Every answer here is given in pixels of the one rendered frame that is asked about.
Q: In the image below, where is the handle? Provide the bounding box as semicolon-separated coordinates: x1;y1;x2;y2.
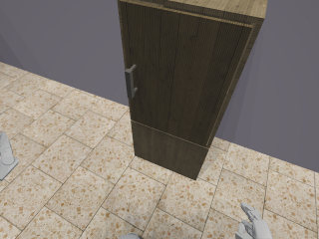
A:
125;64;138;99

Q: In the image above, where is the cupboard door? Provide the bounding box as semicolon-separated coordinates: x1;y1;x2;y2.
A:
120;0;253;147

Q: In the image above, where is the robot left hand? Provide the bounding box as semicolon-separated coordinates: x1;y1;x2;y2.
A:
0;130;19;181

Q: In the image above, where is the robot right hand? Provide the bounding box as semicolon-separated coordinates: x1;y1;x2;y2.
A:
235;202;273;239

